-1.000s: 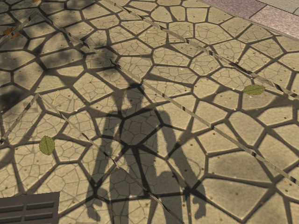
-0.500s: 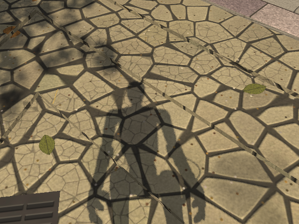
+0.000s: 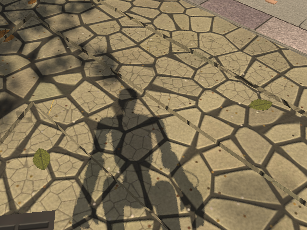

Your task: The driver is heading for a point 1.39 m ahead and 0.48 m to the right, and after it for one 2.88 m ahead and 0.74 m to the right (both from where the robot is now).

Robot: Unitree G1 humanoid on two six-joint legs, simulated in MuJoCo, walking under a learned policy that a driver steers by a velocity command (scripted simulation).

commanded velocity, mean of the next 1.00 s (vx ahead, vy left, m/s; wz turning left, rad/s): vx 0.46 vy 0.00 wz -0.35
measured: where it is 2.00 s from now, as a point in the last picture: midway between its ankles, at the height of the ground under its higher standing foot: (232, 156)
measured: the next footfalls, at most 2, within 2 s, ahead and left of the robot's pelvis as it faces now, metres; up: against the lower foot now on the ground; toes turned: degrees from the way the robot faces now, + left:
right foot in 0.40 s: +0.41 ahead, -0.14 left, +0.02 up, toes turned -8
left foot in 0.86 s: +0.63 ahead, +0.06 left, +0.03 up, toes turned -20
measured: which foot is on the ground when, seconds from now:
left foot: down 0.00-0.48, up 0.50-0.84, down 0.86-1.00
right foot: up 0.00-0.38, down 0.40-0.88, up 0.90-1.00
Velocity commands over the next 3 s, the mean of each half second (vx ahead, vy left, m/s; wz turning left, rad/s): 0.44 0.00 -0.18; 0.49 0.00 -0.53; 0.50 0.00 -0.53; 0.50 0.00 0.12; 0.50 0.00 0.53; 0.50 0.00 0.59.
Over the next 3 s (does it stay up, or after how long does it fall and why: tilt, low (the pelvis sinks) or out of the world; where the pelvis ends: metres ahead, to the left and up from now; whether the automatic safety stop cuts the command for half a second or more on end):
stays up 1.33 -0.57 0.08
